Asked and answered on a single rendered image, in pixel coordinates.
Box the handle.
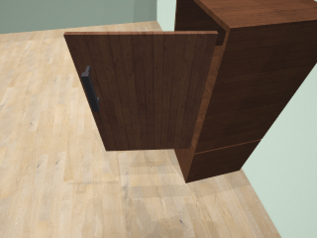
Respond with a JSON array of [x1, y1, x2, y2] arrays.
[[81, 65, 100, 112]]

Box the cupboard door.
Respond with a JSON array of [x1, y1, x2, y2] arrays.
[[63, 31, 218, 152]]

